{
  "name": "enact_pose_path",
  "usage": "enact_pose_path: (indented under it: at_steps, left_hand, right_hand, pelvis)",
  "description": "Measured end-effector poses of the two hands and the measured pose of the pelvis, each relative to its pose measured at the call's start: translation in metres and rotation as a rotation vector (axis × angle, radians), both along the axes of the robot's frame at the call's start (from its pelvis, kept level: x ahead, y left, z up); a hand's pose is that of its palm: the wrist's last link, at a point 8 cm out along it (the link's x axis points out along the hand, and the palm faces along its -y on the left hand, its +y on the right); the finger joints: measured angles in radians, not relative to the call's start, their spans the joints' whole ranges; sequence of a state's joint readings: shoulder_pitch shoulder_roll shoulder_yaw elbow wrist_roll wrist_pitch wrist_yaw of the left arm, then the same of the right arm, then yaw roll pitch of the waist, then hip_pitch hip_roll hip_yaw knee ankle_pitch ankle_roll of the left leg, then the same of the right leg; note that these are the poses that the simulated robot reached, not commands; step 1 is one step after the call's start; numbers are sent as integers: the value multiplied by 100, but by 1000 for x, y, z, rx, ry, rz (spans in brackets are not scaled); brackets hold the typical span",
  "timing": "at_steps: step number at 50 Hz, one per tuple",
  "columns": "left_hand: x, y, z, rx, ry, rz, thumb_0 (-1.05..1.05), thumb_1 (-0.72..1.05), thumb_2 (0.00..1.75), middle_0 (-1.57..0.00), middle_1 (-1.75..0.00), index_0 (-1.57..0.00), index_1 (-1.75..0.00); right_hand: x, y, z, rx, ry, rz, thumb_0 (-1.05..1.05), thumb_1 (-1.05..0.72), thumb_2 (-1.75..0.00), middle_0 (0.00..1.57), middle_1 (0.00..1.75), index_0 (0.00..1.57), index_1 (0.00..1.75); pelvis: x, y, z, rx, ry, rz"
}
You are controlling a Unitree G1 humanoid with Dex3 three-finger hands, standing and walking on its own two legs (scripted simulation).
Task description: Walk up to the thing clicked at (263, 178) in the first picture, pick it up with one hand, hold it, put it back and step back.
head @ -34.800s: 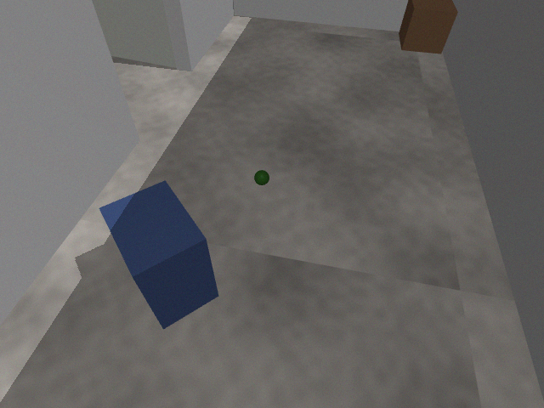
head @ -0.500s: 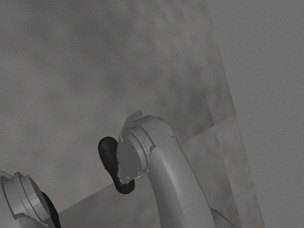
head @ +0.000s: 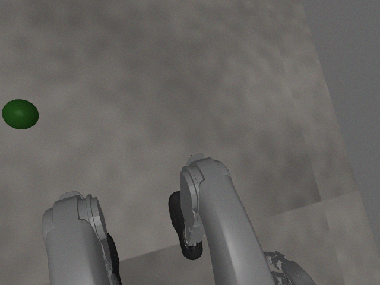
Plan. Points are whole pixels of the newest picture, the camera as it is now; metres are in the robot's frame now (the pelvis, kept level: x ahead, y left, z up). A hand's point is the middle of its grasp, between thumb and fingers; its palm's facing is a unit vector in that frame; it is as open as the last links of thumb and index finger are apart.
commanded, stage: withdraw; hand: left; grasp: from above
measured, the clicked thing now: (21, 114) +0.55 +0.27 -0.33
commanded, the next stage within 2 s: home in 0.42 s
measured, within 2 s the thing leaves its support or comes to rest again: neither
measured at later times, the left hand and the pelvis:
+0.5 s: hand out of the picture +0.53 +0.27 -0.18, palm faces -0.39 -0.06 -0.92, open 13.6 cm; pelvis +0.00 +0.00 -0.02, yaw +1 degrees
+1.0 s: hand out of the picture +0.42 +0.29 -0.04, palm faces -0.34 -0.50 -0.80, open 8.9 cm; pelvis +0.01 +0.01 +0.07, yaw +4 degrees
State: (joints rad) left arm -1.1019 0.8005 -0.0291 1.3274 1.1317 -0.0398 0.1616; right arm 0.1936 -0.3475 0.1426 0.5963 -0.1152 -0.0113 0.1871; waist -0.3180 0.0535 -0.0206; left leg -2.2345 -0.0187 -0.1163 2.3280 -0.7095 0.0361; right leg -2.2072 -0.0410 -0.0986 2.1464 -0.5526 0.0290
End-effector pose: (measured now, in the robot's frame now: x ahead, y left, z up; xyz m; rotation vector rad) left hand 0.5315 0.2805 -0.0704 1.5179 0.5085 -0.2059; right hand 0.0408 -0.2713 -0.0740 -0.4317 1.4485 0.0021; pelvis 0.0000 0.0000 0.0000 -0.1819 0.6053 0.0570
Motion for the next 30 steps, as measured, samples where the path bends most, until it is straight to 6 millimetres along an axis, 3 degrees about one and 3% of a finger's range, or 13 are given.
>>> enact_pose_path:
  at_steps: [5,11,21,24,30]
  left_hand:
    - [-4,-13,2,-33,42,-46,-1,-50,103,-14,-101,-12,-104]
    - [-9,-13,-18,-23,39,-94,0,-48,101,-17,-99,-14,-102]
    - [-11,-7,-55,-27,6,-86,0,-48,100,-18,-97,-16,-100]
    - [-2,-7,-53,-30,-37,-81,0,-48,99,-18,-97,-16,-99]
    - [17,0,-30,-4,-88,-34,0,-44,96,-19,-93,-18,-95]
  right_hand:
    - [5,-12,10,-61,-20,14,-1,-92,-90,20,30,20,30]
    - [-9,-23,9,-122,21,6,-1,-92,-90,20,30,20,30]
    - [-34,-8,-12,-97,104,-16,0,-92,-90,20,30,20,30]
    - [-35,-1,-15,-85,107,-30,0,-92,-90,20,30,20,30]
    - [-29,9,-12,-68,76,-68,0,-92,-90,20,30,21,30]
  pelvis:
    - [-8,-4,6,14,-9,8]
    - [-11,-7,-3,17,-13,7]
    - [-9,-5,-22,12,-8,6]
    - [-6,-4,-24,11,4,5]
    - [1,-1,-19,4,33,4]
